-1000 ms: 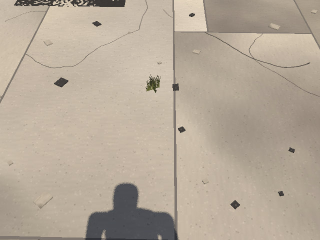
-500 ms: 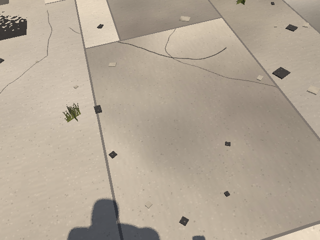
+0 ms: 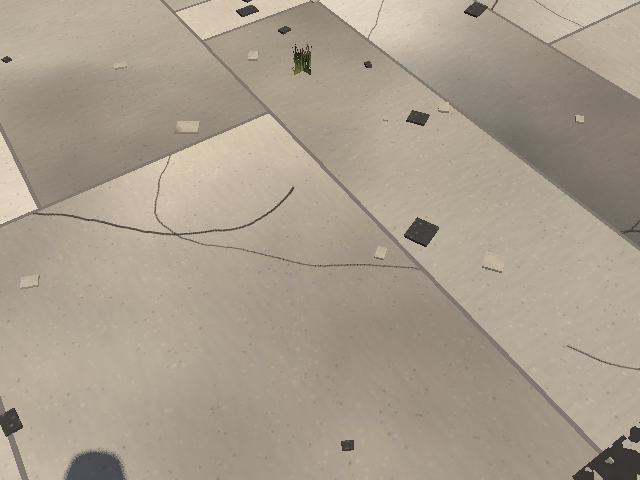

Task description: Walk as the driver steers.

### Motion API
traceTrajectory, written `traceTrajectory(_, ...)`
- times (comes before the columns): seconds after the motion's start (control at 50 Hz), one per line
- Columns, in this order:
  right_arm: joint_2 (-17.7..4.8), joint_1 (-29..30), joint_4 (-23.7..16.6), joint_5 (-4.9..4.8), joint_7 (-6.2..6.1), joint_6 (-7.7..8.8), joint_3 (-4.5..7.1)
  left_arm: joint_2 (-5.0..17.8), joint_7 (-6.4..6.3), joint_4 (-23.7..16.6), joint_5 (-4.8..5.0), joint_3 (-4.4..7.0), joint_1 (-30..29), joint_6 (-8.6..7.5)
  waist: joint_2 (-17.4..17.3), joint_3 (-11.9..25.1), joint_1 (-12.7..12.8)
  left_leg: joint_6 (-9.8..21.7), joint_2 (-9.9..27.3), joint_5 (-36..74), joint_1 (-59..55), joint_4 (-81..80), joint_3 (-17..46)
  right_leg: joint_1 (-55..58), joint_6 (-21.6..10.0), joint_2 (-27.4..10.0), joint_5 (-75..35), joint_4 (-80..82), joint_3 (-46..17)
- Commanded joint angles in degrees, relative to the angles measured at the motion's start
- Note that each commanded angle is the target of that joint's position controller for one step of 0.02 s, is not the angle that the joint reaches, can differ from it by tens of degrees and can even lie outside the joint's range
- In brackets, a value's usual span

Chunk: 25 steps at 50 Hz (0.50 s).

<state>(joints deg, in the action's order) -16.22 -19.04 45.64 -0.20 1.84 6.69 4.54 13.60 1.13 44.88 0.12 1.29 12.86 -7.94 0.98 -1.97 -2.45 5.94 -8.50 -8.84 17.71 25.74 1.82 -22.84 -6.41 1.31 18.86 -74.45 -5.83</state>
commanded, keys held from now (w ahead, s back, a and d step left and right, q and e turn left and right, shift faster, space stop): w+q+shift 0.86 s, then w+shift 0.04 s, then w+e+shift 0.06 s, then e+shift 0.04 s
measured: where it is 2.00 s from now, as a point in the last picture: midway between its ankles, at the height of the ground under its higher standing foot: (129, 255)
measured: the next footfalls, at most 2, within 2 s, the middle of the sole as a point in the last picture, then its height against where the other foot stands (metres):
right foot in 0.28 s outside the picture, level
left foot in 0.72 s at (219, 373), level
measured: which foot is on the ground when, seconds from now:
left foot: down 0.00-0.26, up 0.28-0.70, down 0.72-1.00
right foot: up 0.00-0.26, down 0.28-0.72, up 0.74-1.00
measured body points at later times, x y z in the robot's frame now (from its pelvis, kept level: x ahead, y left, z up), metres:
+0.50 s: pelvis +0.43 -0.01 +0.00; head +0.43 +0.00 +0.45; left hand +0.32 +0.27 -0.12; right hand +0.71 -0.19 -0.06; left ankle +0.44 +0.12 -0.63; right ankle +0.42 -0.17 -0.73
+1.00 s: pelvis +0.78 +0.24 +0.00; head +0.78 +0.26 +0.45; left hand +0.76 +0.57 -0.05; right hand +1.00 +0.09 -0.11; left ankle +0.70 +0.22 -0.73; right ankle +1.07 +0.26 -0.65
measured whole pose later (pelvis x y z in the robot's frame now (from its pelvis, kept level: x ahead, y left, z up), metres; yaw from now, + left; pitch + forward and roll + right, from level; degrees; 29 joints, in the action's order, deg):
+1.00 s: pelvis +0.78 +0.24 +0.00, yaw +51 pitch -1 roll +0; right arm -13.9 -24.1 42.2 -0.8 0.4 4.2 2.1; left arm 15.9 0.1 34.0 -1.7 0.6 3.6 -7.8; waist 2.1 -2.5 -3.7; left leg 8.1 -9.7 -17.3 4.8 23.9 6.4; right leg -42.5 1.8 -7.6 -4.3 -47.5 -5.9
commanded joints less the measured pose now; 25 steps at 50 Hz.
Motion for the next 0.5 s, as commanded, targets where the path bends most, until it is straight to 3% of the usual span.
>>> traceTrajectory(0.02, -1.8, -0.3, -3.3, -0.66, 0.04, 0.71, -0.47, 3.0, -0.23, -6.9, -0.84, 0.17, -1.5, -2.08, -0.6, 1.0, 4.2, 12.6, 14.3, -9.7, -9.7, -16.4, 29.1, -15.4, 1.8, -5.2, -0.6, 8.0, -2.7)
traceTrajectory(0.06, -2.7, -0.7, -3.1, -1.60, -0.90, 0.60, -0.54, 2.8, -0.76, -9.2, -1.48, -0.45, -5.4, -2.08, -0.5, -2.9, 4.8, 12.7, 14.1, -5.8, -1.0, -17.4, 26.4, -13.7, 4.6, -5.9, -3.2, 16.8, -0.6)
traceTrajectory(0.12, -5.6, -1.4, -3.8, -2.25, -2.28, 0.16, 0.38, 1.7, -0.24, -12.7, -1.41, -1.36, -14.7, -2.43, -2.4, -4.9, 1.9, 9.0, 9.7, -3.9, 13.3, -17.9, 19.8, 2.9, 7.0, -2.6, -20.6, 34.2, 2.8)
traceTrajectory(0.16, -6.4, -4.6, -3.5, -2.94, -2.29, -0.13, 0.72, 3.7, -0.53, -13.9, -0.32, -0.27, -16.2, -2.08, -4.3, -3.2, 0.5, 7.1, 10.4, -6.6, 12.7, -16.7, 22.1, 9.9, 8.6, -0.9, -26.6, 39.2, 1.6)
traceTrajectory(0.2, -5.0, -7.0, -3.1, -3.53, -2.27, -0.61, 0.43, 6.2, -1.26, -14.6, 1.03, 1.09, -17.0, -1.75, -5.1, -2.2, 0.1, 5.4, 11.1, -7.0, 4.8, -12.0, 24.3, 10.1, 8.9, -0.5, -22.9, 43.9, 0.0)
traceTrajectory(0.22, -4.5, -7.9, -2.8, -3.35, -2.25, -1.04, 0.33, 7.4, -1.58, -14.5, 1.40, 1.94, -15.8, -1.82, -5.3, -1.0, 1.0, 4.4, 11.4, -3.2, 1.1, -7.8, 24.7, 11.1, 8.3, -0.1, -18.7, 45.1, 0.1)
traceTrajectory(0.24, -4.6, -7.7, -2.8, -3.02, -2.10, -1.33, 0.30, 9.0, -1.85, -14.2, 1.55, 3.05, -11.7, -2.04, -5.8, 1.6, 3.9, 2.9, 10.3, 6.3, -1.3, -0.6, 23.9, 15.2, 7.0, 0.2, -14.8, 46.2, 0.8)
traceTrajectory(0.26, -4.2, -5.5, -3.9, -2.07, -1.71, -1.49, 0.03, 11.0, -2.24, -12.8, 1.64, 4.19, -1.9, -2.16, -5.5, 7.8, 9.4, 0.8, 8.5, 11.6, 2.2, 12.9, 21.1, 26.5, 4.7, -3.5, -13.3, 44.5, -1.0)
traceTrajectory(0.28, -0.1, -4.8, -6.0, 0.18, -1.60, -1.48, -1.41, 15.2, -3.04, -10.9, 1.42, 5.41, 13.1, -1.37, 1.1, 20.0, 14.6, -0.6, 5.8, 2.9, 11.0, 33.0, 16.0, 44.2, 0.9, -14.9, 0.0, 43.1, -12.9)
traceTrajectory(0.3, 5.4, -14.8, -8.3, -3.96, -1.40, -0.70, -3.59, 19.7, -1.65, -8.6, -0.33, 5.94, 15.6, -0.83, 27.3, 28.7, 8.0, -2.2, 3.5, -22.9, 28.1, 51.9, 10.2, 56.6, -9.2, -29.6, 20.1, 54.7, -47.7)
traceTrajectory(0.32, 0.3, -11.2, -6.7, -5.49, -2.50, -1.33, -2.89, 12.9, -1.48, -9.5, -0.16, 5.11, 12.6, -0.34, 19.9, 19.5, 9.7, -2.1, 9.2, -17.7, 36.4, 59.2, 8.3, 50.2, -7.7, -27.1, 31.9, 58.5, -49.7)
traceTrajectory(0.34, -2.4, -3.2, -7.7, -3.97, -2.66, -1.76, -2.27, 9.0, -1.74, -8.7, 0.56, 4.31, 10.4, 0.10, 11.8, 9.8, 10.9, -1.9, 10.8, -13.1, 39.2, 60.2, 5.9, 42.8, -5.1, -24.3, 22.1, 58.5, -37.5)
traceTrajectory(0.36, -2.3, 0.5, -8.3, -2.45, -2.50, -2.19, -2.10, 7.8, -1.71, -7.9, -0.06, 3.79, 8.1, 0.62, 2.8, 5.6, 9.3, -2.0, 13.2, -9.9, 36.3, 58.5, 4.8, 34.7, -3.9, -22.1, 8.7, 58.1, -27.6)
traceTrajectory(0.38, -1.5, 4.0, -9.3, -1.38, -2.09, -2.51, -1.84, 6.3, -1.37, -7.0, -0.86, 3.39, 6.0, 0.91, 0.2, 1.8, 7.9, -1.6, 14.6, -8.3, 33.6, 55.6, 4.6, 27.7, -2.8, -18.7, 0.6, 59.3, -19.9)
traceTrajectory(0.4, -0.2, 3.6, -10.5, -2.08, -1.42, -3.16, -1.79, 5.2, -1.25, -5.9, -1.48, 3.08, 4.1, 0.87, 3.4, 0.4, 5.2, -1.6, 16.4, -7.9, 31.4, 54.1, 5.2, 23.1, -2.4, -17.8, -3.1, 60.2, -14.8)
traceTrajectory(0.44, 1.6, 5.0, -12.2, -2.99, -0.63, -4.65, -2.19, 3.2, -0.62, -4.3, -0.28, 2.88, 2.3, 0.62, 4.2, -1.1, 3.4, -1.7, 18.5, -8.1, 31.4, 52.2, 4.6, 19.2, -1.7, -16.9, -9.8, 62.0, -6.8)
traceTrajectory(0.5, 1.0, 7.6, -14.4, -1.68, 0.22, -5.02, -2.63, 6.4, -0.96, -3.3, -0.05, 3.59, -0.6, 0.24, 2.0, -3.6, 1.2, -2.8, 19.2, 0.0, 32.3, 46.2, 4.0, 15.5, -1.3, -16.3, -18.4, 64.6, 2.8)
Velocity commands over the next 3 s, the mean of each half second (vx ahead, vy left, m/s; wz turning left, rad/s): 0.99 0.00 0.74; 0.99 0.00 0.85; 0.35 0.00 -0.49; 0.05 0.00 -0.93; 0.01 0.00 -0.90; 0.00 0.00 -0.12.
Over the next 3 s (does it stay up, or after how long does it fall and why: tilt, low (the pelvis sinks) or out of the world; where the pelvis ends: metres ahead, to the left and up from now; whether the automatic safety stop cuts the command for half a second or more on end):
stays up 1.13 0.50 0.00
